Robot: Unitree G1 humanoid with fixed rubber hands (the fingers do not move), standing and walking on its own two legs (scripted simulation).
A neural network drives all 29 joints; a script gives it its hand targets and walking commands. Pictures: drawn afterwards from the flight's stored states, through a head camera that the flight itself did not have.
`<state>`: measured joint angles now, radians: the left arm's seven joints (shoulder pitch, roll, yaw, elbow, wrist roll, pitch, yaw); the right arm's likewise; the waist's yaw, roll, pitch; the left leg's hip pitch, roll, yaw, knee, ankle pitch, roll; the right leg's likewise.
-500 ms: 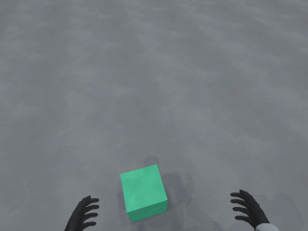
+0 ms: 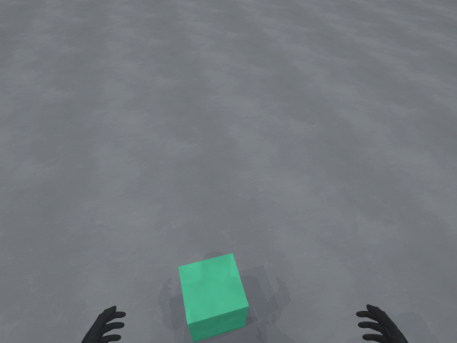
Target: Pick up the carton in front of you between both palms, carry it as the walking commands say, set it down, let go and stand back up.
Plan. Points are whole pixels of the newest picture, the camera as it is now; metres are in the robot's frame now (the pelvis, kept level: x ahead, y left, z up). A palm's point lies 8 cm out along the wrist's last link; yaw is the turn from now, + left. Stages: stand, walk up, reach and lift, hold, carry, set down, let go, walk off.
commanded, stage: stand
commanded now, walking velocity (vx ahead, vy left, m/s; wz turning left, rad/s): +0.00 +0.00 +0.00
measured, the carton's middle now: (212, 298) +0.43 +0.08 -0.64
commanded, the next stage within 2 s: none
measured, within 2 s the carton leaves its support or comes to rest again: neither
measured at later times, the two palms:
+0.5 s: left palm out of the picture +0.16 +0.30 -0.10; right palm out of the picture +0.14 -0.28 -0.08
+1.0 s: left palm out of the picture +0.11 +0.31 -0.10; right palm out of the picture +0.10 -0.29 -0.08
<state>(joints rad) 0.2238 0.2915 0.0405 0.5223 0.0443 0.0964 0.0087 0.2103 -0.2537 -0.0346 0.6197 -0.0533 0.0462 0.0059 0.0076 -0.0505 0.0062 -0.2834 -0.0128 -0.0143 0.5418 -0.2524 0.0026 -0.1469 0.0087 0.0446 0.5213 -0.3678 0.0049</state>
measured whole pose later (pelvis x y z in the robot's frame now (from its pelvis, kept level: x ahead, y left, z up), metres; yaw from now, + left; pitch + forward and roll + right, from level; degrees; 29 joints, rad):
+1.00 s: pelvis +0.00 +0.02 +0.01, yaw -2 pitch -2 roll +0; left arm 0.19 0.38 0.02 0.89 0.03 -0.01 0.02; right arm 0.14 -0.35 -0.03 0.94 -0.03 0.00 -0.01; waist -0.01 -0.05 0.02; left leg -0.20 -0.01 0.02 0.45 -0.22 0.03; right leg -0.06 0.00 0.08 0.39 -0.30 0.03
